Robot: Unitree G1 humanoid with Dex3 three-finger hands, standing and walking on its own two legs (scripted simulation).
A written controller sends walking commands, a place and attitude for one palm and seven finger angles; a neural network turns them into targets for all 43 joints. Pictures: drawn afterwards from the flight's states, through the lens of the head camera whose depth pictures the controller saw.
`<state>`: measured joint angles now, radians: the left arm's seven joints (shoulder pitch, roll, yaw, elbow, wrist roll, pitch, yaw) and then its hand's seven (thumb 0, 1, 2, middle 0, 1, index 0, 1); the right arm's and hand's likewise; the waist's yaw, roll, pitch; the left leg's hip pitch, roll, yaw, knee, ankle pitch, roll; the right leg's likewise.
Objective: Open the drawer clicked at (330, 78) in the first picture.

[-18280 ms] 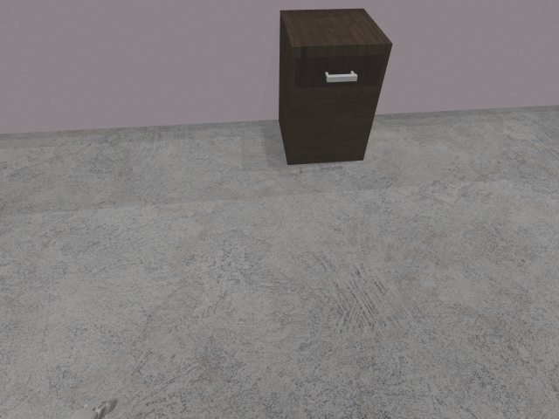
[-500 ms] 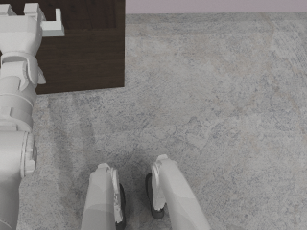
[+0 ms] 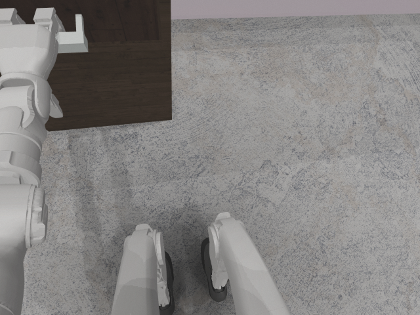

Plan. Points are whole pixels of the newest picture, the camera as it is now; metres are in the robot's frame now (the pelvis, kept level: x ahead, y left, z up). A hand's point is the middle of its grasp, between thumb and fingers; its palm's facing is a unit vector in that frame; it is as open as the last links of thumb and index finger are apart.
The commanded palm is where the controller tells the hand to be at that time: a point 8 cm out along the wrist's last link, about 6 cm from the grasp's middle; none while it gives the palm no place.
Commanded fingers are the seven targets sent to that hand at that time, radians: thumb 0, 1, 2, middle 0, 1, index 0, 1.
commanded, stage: close the thumb around the handle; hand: left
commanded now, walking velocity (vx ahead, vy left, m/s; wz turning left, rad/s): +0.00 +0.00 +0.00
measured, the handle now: (43, 32) +0.61 +0.25 -0.02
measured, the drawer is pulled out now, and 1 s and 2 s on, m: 0.00 0.01 0.12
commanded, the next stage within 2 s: pull the drawer open in 0.68 s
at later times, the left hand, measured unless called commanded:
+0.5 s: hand (43, 66) +0.56 +0.25 -0.04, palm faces -0.03 -0.03 -1.00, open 7.0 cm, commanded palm +0.55 +0.22 +0.00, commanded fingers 0.00 0.90 0.90 -0.40 -1.35 -0.40 -1.35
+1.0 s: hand (43, 68) +0.55 +0.25 -0.04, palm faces -0.04 -0.03 -1.00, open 5.5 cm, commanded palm +0.53 +0.22 +0.00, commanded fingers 0.00 0.90 0.90 -0.40 -1.35 -0.40 -1.35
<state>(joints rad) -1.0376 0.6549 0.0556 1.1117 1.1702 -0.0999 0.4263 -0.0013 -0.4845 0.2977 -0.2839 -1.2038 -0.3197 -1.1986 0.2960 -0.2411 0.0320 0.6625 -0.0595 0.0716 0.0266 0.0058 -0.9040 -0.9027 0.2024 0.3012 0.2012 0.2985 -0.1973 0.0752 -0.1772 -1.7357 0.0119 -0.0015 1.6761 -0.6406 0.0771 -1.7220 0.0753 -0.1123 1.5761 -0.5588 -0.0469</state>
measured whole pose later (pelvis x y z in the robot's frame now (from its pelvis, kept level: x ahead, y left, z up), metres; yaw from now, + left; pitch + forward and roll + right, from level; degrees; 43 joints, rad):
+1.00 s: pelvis +0.00 +0.01 +0.00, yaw -1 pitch +39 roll -7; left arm -1.01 0.65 0.05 1.08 1.15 -0.05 0.40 0.00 0.73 0.80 -0.34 -1.35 -0.40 -1.35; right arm 0.29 -0.24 0.04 0.64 -0.05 0.09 0.03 0.01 -0.90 -0.90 0.20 0.30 0.20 0.30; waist -0.20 0.08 -0.18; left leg -1.72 0.02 0.01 1.66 -0.64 0.09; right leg -1.70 0.08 -0.10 1.55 -0.55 -0.04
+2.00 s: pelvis +0.01 +0.00 +0.03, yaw +2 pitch +35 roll -3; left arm -0.60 0.42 0.03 0.93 1.15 -0.13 0.61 0.01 0.73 0.82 -0.32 -1.35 -0.41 -1.35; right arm 0.20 -0.24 -0.04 0.69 -0.06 0.09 0.04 0.01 -0.91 -0.90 0.20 0.30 0.20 0.30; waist -0.07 0.06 -0.22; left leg -1.54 0.00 0.04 1.56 -0.63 0.07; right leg -1.55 0.07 -0.07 1.50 -0.57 -0.05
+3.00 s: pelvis +0.01 +0.00 +0.04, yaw +3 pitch +32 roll -1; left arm -0.28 0.32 -0.03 0.68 1.17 -0.09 0.68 0.01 0.72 0.82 -0.30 -1.35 -0.42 -1.35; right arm 0.12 -0.23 -0.05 0.66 -0.05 0.11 0.04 0.01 -0.91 -0.90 0.20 0.30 0.20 0.30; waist -0.01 0.04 -0.23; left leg -1.45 -0.01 0.05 1.52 -0.63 0.07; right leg -1.47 0.06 -0.05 1.48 -0.57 -0.05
